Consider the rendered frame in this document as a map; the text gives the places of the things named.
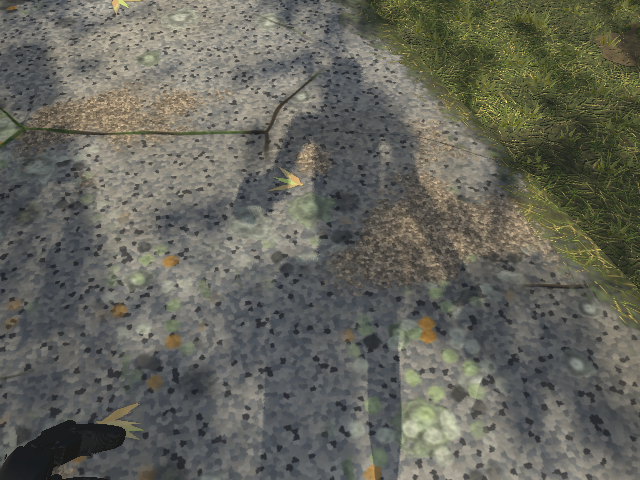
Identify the left robot hand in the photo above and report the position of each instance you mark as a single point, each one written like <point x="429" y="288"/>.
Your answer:
<point x="57" y="446"/>

